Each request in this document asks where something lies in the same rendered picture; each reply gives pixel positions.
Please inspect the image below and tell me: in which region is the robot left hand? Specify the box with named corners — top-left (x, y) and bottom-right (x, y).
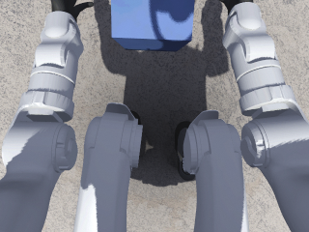
top-left (50, 0), bottom-right (95, 22)

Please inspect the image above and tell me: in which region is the robot right forearm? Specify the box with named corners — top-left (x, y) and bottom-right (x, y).
top-left (222, 2), bottom-right (309, 125)

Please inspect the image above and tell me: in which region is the carton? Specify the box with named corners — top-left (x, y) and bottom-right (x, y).
top-left (111, 0), bottom-right (195, 52)

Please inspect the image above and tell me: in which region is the robot left thigh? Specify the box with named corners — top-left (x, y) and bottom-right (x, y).
top-left (73, 112), bottom-right (143, 232)

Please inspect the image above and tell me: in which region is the left robot foot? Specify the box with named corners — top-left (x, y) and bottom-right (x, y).
top-left (130, 110), bottom-right (141, 125)

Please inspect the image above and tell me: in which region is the robot right hand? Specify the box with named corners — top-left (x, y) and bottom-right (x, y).
top-left (219, 0), bottom-right (254, 15)

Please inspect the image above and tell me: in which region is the robot left forearm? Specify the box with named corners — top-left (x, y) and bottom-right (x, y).
top-left (2, 11), bottom-right (84, 167)

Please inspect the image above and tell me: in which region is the robot left upper arm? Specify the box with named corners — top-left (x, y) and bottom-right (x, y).
top-left (0, 121), bottom-right (78, 232)

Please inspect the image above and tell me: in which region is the robot right upper arm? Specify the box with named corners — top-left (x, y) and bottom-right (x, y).
top-left (239, 114), bottom-right (309, 232)

